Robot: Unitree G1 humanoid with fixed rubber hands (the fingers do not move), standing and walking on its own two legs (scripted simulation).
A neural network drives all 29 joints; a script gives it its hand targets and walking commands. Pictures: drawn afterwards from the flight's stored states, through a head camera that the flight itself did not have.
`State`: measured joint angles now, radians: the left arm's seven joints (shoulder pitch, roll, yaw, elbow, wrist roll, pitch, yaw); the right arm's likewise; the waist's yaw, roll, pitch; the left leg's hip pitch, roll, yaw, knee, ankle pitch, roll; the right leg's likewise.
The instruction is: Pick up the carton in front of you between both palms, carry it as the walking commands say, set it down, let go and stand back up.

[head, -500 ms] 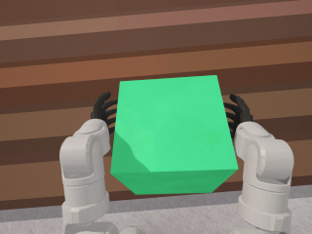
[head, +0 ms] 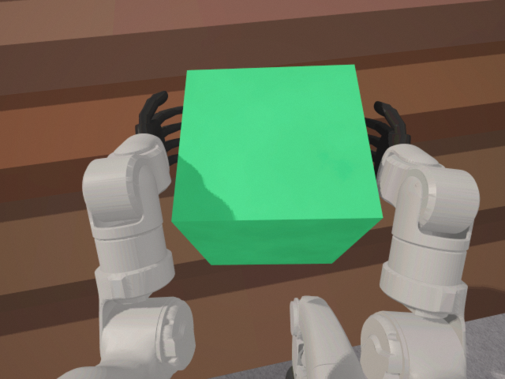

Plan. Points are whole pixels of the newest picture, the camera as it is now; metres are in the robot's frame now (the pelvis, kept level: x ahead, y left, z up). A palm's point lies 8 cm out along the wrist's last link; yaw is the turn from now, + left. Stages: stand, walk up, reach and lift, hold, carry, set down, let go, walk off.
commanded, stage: carry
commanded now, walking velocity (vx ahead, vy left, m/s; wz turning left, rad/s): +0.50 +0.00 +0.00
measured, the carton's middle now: (270, 181) +0.40 -0.02 +0.06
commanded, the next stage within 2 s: none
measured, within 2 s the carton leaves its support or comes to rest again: neither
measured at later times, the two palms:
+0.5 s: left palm out of the picture +0.71 +0.14 +0.34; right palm out of the picture +0.75 -0.16 +0.33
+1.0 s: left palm out of the picture +1.05 +0.04 +0.53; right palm out of the picture +1.01 -0.26 +0.54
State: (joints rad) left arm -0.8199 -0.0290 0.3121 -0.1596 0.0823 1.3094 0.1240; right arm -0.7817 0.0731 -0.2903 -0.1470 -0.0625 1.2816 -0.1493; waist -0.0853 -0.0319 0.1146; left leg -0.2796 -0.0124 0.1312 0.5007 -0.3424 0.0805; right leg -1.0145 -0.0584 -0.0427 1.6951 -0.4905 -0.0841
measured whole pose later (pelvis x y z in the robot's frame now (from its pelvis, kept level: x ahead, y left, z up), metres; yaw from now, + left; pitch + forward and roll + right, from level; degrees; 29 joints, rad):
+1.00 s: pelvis +0.64 -0.07 +0.33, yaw -1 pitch +5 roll +1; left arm -0.98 0.06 0.40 0.14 0.15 1.39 0.07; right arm -1.03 -0.01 -0.23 0.25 0.00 1.36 -0.22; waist -0.17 -0.02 -0.04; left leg -0.23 0.01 0.12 0.49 -0.33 0.05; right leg -1.01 -0.07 -0.04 1.74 -0.25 -0.13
